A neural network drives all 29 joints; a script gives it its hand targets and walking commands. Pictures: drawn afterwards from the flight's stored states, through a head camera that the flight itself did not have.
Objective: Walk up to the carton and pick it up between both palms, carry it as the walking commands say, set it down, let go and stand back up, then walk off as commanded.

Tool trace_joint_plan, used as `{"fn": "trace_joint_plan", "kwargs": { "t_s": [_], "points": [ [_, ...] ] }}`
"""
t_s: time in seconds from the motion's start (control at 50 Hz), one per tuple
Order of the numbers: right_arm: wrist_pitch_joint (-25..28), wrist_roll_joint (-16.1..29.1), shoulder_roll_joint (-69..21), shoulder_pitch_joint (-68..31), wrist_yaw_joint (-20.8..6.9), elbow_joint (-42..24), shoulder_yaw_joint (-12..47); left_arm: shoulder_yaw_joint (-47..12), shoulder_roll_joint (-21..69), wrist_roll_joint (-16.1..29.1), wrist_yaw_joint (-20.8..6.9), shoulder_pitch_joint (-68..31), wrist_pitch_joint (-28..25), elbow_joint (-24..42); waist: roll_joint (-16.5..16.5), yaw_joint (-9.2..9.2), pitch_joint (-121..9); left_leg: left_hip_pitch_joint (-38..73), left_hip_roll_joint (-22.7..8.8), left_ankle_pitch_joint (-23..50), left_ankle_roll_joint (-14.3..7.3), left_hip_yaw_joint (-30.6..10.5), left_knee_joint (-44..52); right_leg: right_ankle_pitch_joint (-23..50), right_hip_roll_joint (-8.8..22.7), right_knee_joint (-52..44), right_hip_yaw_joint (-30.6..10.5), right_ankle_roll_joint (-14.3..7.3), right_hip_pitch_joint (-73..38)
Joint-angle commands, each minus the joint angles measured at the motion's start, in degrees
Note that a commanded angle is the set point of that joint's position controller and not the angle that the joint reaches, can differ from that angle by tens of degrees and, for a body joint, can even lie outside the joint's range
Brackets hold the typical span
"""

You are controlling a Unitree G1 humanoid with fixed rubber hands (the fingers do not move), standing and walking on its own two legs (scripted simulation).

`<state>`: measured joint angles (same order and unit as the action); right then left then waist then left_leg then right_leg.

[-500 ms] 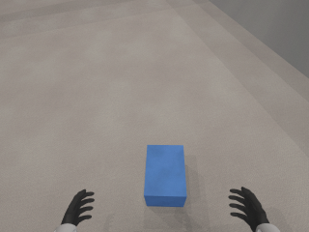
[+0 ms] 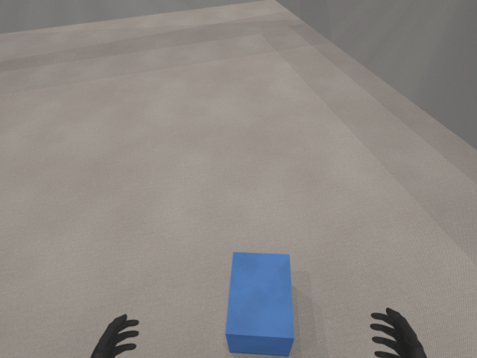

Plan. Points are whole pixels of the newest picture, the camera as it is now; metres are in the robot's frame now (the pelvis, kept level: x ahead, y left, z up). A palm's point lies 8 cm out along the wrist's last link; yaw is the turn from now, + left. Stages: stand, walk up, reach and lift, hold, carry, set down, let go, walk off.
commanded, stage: stand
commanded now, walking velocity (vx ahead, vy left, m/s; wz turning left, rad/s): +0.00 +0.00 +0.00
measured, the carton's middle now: (260, 302) +0.47 -0.05 -0.65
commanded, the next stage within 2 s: walk off in 1.72 s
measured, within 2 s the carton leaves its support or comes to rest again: neither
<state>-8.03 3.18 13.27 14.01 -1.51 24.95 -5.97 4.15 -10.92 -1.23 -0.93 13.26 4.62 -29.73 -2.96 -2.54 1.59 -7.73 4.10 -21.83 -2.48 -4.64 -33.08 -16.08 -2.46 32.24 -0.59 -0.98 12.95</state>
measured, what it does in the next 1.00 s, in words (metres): stands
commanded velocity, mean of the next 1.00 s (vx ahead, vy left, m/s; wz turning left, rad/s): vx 0.00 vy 0.00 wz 0.00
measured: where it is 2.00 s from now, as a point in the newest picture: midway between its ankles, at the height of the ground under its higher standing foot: outside the picture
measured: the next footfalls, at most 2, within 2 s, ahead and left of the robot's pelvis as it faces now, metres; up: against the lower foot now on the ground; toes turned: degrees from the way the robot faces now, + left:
none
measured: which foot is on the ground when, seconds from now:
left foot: down 0.00-1.00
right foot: down 0.00-1.00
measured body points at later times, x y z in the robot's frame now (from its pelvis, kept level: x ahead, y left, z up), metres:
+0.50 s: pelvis +0.01 -0.01 +0.00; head -0.03 -0.02 +0.45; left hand +0.17 +0.24 -0.07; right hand +0.12 -0.30 -0.10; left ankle -0.04 +0.09 -0.73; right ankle +0.02 -0.11 -0.73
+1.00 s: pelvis -0.01 -0.01 +0.00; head -0.04 -0.03 +0.45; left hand +0.15 +0.25 -0.07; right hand +0.09 -0.30 -0.10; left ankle -0.04 +0.09 -0.73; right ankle +0.02 -0.11 -0.73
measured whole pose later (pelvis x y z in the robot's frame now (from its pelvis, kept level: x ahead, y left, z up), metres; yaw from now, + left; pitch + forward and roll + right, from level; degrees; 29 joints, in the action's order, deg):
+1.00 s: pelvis -0.01 -0.01 +0.00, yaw +0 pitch -4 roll +0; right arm 0.4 2.0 17.9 16.2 0.3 39.4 -5.9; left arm 4.1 -12.9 -1.2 -0.2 13.4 -0.4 -35.9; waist -2.9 -2.5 -0.2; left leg -7.5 4.1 -21.0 -2.2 -4.6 -33.1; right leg -15.8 -2.5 33.3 -0.6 -1.8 13.3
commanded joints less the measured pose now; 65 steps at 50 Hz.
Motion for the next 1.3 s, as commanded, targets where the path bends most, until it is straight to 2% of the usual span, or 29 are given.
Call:
{"fn": "trace_joint_plan", "kwargs": {
  "t_s": [0.0, 0.04, 0.08, 0.1, 0.18, 0.2, 0.24, 0.3, 0.34, 0.4, 0.42, 0.46, 0.5, 0.52, 0.56, 0.58, 0.62, 0.64, 0.74, 0.78, 0.82, 0.84, 0.96, 1.08, 1.18, 1.2, 1.22, 1.26, 1.28],
  "points": [
    [6.79, -7.43, 13.89, -1.66, 1.16, 2.04, -1.38, 2.31, -12.75, -1.76, 0.9, -4.54, -4.58, -0.12, 2.47, 2.75, -3.81, -11.24, -9.59, -2.24, 0.94, -8.6, 14.24, 2.42, 3.71, -2.52, -4.18, 0.47, -0.34],
    [8.03, -7.18, 13.28, -3.27, 1.69, 2.61, -1.6, 2.14, -12.4, -1.16, 1.18, -2.36, -5.41, -0.71, 2.31, 3.3, 0.25, -11.01, -7.39, 11.74, 0.83, -6.82, 10.85, 6.74, 5.22, -3.83, -6.0, -0.21, 0.51],
    [8.49, -6.2, 12.81, -4.1, 1.5, 3.68, -0.83, 2.18, -13.23, -1.25, 1.41, -3.59, -5.47, -0.29, 7.24, 3.75, -2.5, -8.32, -6.84, 19.52, 1.75, -5.14, 7.52, 11.44, 5.35, -3.6, -6.87, -1.11, 0.22],
    [8.66, -6.49, 12.87, -3.05, 1.69, 4.37, -1.08, 2.13, -13.2, -1.13, 1.16, -5.54, -5.62, -1.32, 2.69, 2.91, -1.59, -8.41, -6.96, 22.3, 2.73, -4.12, 7.56, 13.59, 5.71, -3.79, -6.81, -0.71, 0.33],
    [8.58, -6.22, 14.66, 0.71, 1.89, 6.97, -1.12, 2.79, -15.16, -1.26, 1.41, -4.54, -5.94, -1.45, 4.71, 1.59, -4.76, -4.62, -7.06, 24.03, 2.16, -4.05, 7.6, 17.34, 5.9, -2.94, -6.61, -1.82, -0.99],
    [8.95, -6.38, 14.89, 0.19, 2.15, 8.39, -1.28, 2.36, -14.54, -0.84, 1.39, -5.78, -5.94, -1.36, 0.32, 2.16, -4.2, -3.3, -7.1, 32.17, 2.74, -5.2, 7.06, 20.58, 5.29, -1.04, -6.73, -2.24, 0.44],
    [9.08, -6.61, 14.11, -1.69, 1.92, 7.68, -1.37, 2.97, -14.91, -0.71, 1.35, -1.79, -5.51, -2.62, 4.84, 3.23, -7.44, -2.19, -8.13, 27.58, 2.05, -5.02, 6.45, 19.1, 6.16, -1.75, -7.23, -2.08, -2.6],
    [9.71, -6.08, 13.4, -1.03, 2.83, 8.43, -0.81, 2.57, -13.71, -0.44, 1.47, -5.75, -5.23, -2.03, 0.06, 2.07, -7.08, -3.07, -8.87, 34.44, 4.3, -5.49, 8.2, 18.4, 5.67, -0.48, -6.03, -1.93, -1.93],
    [9.85, -6.81, 15.02, -3.35, 2.75, 9.14, -0.84, 2.26, -13.23, -0.99, 1.47, -3.66, -5.53, -3.51, 3.82, 3.8, -5.95, -3.97, -8.01, 24.4, 2.0, -5.26, 8.85, 14.7, 5.51, -2.6, -5.51, -1.56, -2.21],
    [9.95, -6.27, 16.34, -0.11, 2.96, 9.92, -1.31, 2.07, -14.05, -1.22, 1.51, -5.51, -5.35, -2.98, 2.88, 1.26, -2.69, -4.89, -7.97, 19.09, 3.49, -5.07, 9.68, 10.25, 5.26, -4.06, -7.39, -1.77, 1.14],
    [9.94, -6.49, 15.53, -0.39, 2.73, 9.93, -1.23, 3.19, -14.73, -1.76, 1.8, -5.32, -5.81, -2.77, 5.36, 2.48, -3.52, -5.13, -8.09, 14.69, 1.81, -5.63, 10.15, 8.07, 4.71, -4.53, -7.22, -1.87, -0.04],
    [9.68, -6.31, 16.35, 0.26, 2.27, 9.74, -1.59, 2.91, -16.19, -1.38, 1.51, -3.35, -6.05, -3.61, 2.41, 1.49, -0.38, -5.98, -6.93, 13.4, 1.6, -4.18, 9.69, 9.36, 5.78, -5.85, -8.53, -1.25, 0.59],
    [10.0, -6.59, 16.42, -0.1, 2.6, 10.66, -1.04, 2.52, -14.27, -1.08, 1.87, -4.47, -6.41, -3.21, 7.31, 2.78, -1.35, -7.72, -7.6, 12.14, 1.5, -6.41, 9.09, 9.21, 5.73, -5.45, -8.21, -1.43, -1.39],
    [10.12, -6.62, 15.26, 0.74, 2.86, 9.8, -0.61, 2.49, -14.26, -0.26, 1.7, -5.03, -6.07, -2.94, 2.55, 2.15, 0.44, -8.67, -7.66, 13.11, 1.94, -5.66, 9.96, 7.07, 6.23, -4.53, -8.76, -1.95, 1.99],
    [10.37, -6.85, 16.12, -1.68, 2.48, 9.59, -0.36, 3.19, -16.18, -1.71, 1.79, -4.51, -6.59, -3.89, 3.79, 3.11, -0.46, -7.84, -6.89, 10.68, 0.42, -6.34, 9.36, 6.28, 5.21, -5.29, -7.75, -1.9, 0.59],
    [10.08, -6.18, 14.96, 0.84, 2.39, 10.66, -0.43, 3.38, -16.97, -1.3, 1.7, -5.87, -6.42, -3.74, 5.11, 1.3, -1.68, -5.86, -7.79, 17.31, 1.43, -5.74, 9.98, 10.36, 5.75, -4.1, -8.52, -2.4, 0.46],
    [10.54, -6.5, 15.55, 0.69, 2.4, 11.67, -0.29, 3.11, -15.82, -0.49, 1.49, -2.25, -6.89, -4.28, 5.83, 3.87, -3.37, -5.54, -7.6, 11.83, 0.24, -6.68, 9.54, 6.59, 5.83, -5.04, -8.01, -2.14, -0.56],
    [11.01, -6.49, 14.77, -0.59, 2.53, 10.24, -0.42, 3.3, -15.98, -1.35, 1.38, -4.7, -6.69, -3.64, 2.59, 1.61, -0.51, -7.1, -8.14, 13.58, 0.01, -6.15, 9.66, 9.34, 6.03, -4.75, -7.71, -2.38, 0.84],
    [10.67, -6.84, 16.4, -0.64, 2.31, 12.11, -0.94, 2.75, -16.11, -0.98, 1.25, -4.76, -7.18, -4.87, 8.33, 2.85, -1.89, -6.29, -7.68, 10.39, 0.83, -7.01, 10.53, 6.74, 6.11, -5.4, -9.06, -2.63, -1.05],
    [10.86, -6.64, 15.02, -0.78, 2.27, 10.89, -0.64, 2.17, -15.04, -0.07, 1.22, -4.7, -6.88, -4.6, 2.85, 2.03, -1.39, -6.27, -7.93, 11.12, 0.45, -5.33, 8.97, 7.14, 6.85, -5.95, -10.07, -2.37, 0.46],
    [11.34, -6.54, 15.01, 0.29, 2.42, 12.45, 0.19, 2.65, -15.82, -0.64, 1.31, -4.61, -7.29, -4.11, 7.41, 2.88, -1.69, -5.68, -8.16, 12.61, 0.02, -6.49, 9.51, 9.73, 6.31, -4.79, -8.41, -2.48, -0.97],
    [11.44, -6.28, 14.89, -0.63, 2.91, 12.0, 0.09, 2.92, -15.97, -0.36, 1.66, -5.15, -7.47, -4.56, 3.91, 2.54, -1.34, -7.71, -8.42, 14.66, -0.33, -7.19, 9.31, 10.96, 6.59, -4.5, -8.52, -2.59, -1.07],
    [10.65, -6.1, 16.46, 0.19, 2.73, 12.42, -0.47, 2.75, -16.65, -0.92, 1.48, -5.47, -6.72, -4.15, 8.58, 2.22, 1.08, -6.05, -6.56, 8.69, 0.62, -4.82, 8.39, 1.49, 6.29, -9.23, -10.26, -2.02, 2.4],
    [11.49, -5.93, 16.99, 0.39, 2.48, 13.01, -0.81, 2.29, -15.97, -0.48, 1.3, -5.8, -7.49, -4.72, 6.93, 2.11, -0.62, -6.6, -8.52, 13.07, 0.36, -6.86, 10.57, 7.2, 6.35, -6.09, -8.37, -2.14, -0.21],
    [10.98, -6.62, 16.55, 1.23, 2.17, 14.47, -0.37, 3.33, -16.55, -0.8, 1.49, -4.05, -7.83, -4.27, 4.74, 3.44, -0.85, -6.51, -7.69, 10.16, -0.76, -5.98, 8.87, 1.45, 5.46, -8.15, -9.03, -2.2, -0.01],
    [11.03, -6.4, 16.53, 1.61, 2.14, 13.98, -0.53, 2.57, -16.49, -1.04, 1.3, -6.77, -7.45, -3.73, 6.84, 0.68, 0.33, -7.68, -6.82, 5.17, -0.07, -4.93, 9.44, -0.72, 5.27, -8.13, -9.36, -1.89, 1.1],
    [11.06, -5.98, 16.96, 2.85, 2.16, 14.55, -0.83, 3.56, -18.53, -0.11, 1.39, -4.93, -7.15, -4.17, 9.63, 2.36, 1.6, -8.94, -7.62, 6.65, 0.04, -5.59, 10.25, 1.17, 5.55, -7.86, -8.66, -1.9, 0.83],
    [11.29, -6.25, 16.11, 0.65, 2.42, 14.9, -0.16, 2.39, -16.3, 0.13, 1.45, -4.57, -7.44, -4.85, 5.58, 2.26, -0.83, -5.86, -8.23, 10.73, -0.04, -6.15, 9.47, 6.49, 6.68, -6.74, -9.08, -2.27, -0.29],
    [11.65, -5.42, 15.57, 0.43, 2.55, 14.14, 0.14, 2.42, -17.41, 0.42, 1.59, -4.74, -7.3, -4.68, 7.69, 3.13, 3.13, -7.88, -8.03, 10.88, -0.26, -6.73, 9.78, 6.54, 6.88, -6.81, -10.68, -2.51, 1.61]
  ]
}}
